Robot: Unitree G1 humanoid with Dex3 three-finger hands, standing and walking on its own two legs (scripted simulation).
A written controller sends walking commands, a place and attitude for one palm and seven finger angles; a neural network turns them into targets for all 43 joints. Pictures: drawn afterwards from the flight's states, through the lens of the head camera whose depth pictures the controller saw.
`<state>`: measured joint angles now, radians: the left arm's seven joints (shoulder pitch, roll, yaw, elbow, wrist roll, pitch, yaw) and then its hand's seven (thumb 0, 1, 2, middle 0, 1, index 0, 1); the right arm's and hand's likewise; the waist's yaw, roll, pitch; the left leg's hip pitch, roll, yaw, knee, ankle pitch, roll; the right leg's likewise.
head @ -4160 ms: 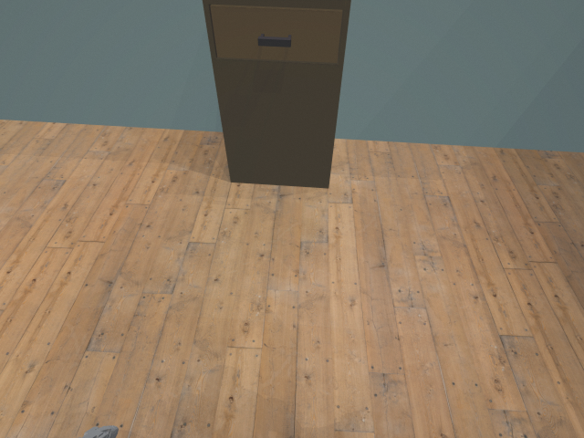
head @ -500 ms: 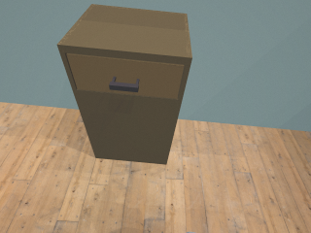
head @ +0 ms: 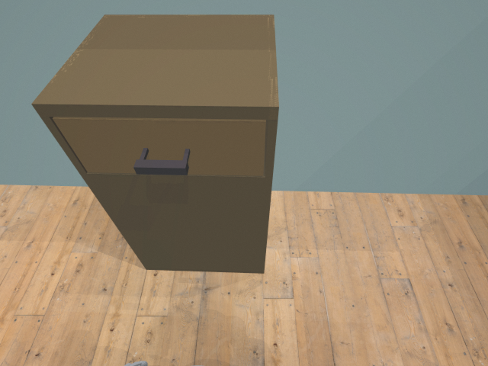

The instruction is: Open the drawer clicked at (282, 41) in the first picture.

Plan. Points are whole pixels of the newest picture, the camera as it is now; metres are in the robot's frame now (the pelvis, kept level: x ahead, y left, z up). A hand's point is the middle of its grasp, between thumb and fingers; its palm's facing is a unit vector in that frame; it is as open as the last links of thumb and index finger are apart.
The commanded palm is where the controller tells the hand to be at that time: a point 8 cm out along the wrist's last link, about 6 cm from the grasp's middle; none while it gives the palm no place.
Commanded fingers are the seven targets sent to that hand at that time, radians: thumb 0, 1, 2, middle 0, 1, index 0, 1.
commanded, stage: come to a stop and stand still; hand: left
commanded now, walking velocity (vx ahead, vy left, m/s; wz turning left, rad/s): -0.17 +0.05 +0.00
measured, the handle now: (163, 160) +0.54 +0.21 -0.02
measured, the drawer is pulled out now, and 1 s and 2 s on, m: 0.00 0.00 0.00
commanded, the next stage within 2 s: look again from close up in 1.56 s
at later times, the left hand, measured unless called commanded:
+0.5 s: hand out of the picture -0.01 +0.18 -0.16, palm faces +0.02 -0.97 -0.24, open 7.3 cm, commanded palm none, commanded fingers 0.00 0.90 0.90 -0.20 -0.30 -0.20 -0.30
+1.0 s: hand out of the picture -0.01 +0.12 -0.17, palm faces +0.04 -0.98 -0.17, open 7.3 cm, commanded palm none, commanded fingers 0.00 0.90 0.90 -0.20 -0.30 -0.20 -0.30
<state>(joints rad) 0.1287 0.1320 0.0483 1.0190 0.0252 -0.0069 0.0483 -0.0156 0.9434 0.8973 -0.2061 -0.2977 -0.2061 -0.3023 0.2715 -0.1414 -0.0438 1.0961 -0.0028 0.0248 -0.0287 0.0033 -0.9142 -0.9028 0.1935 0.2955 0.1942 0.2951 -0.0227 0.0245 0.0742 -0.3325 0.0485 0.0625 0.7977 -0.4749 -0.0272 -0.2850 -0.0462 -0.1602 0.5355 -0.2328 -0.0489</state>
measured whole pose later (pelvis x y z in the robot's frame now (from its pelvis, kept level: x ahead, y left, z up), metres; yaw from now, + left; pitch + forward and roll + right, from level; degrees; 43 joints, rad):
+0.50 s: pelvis -0.01 +0.00 +0.00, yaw -1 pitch -1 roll +1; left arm 0.28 0.16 0.02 1.10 0.01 0.02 0.03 0.00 0.91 0.90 -0.20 -0.30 -0.20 -0.30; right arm 0.16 -0.17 -0.03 1.05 0.00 0.02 -0.02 0.00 -0.92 -0.90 0.20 0.30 0.20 0.30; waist -0.01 0.03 0.04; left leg -0.25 0.06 0.09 0.45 -0.17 -0.02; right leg -0.15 -0.02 -0.05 0.49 -0.31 -0.01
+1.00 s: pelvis +0.01 -0.03 +0.01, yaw +0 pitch -1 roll +0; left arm 0.30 0.11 0.01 1.13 0.00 0.00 0.04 0.00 0.92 0.90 -0.20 -0.30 -0.20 -0.30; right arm 0.34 -0.12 0.00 1.18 -0.01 0.02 -0.03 0.00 -0.91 -0.90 0.19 0.30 0.19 0.30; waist -0.02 0.01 0.05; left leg -0.21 0.10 0.06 0.41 -0.17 -0.07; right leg -0.08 0.03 -0.08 0.41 -0.31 -0.06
